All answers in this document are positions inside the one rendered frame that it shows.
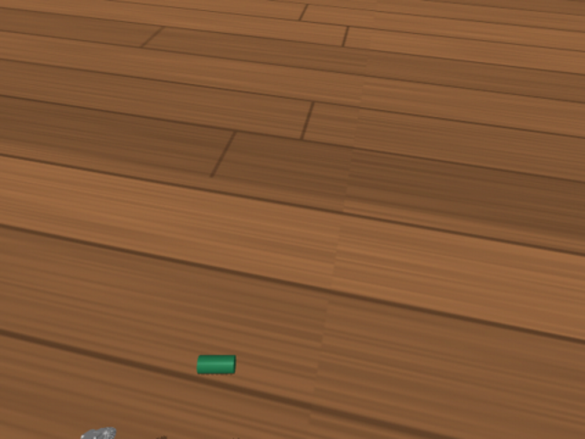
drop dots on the can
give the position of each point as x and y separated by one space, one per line
216 364

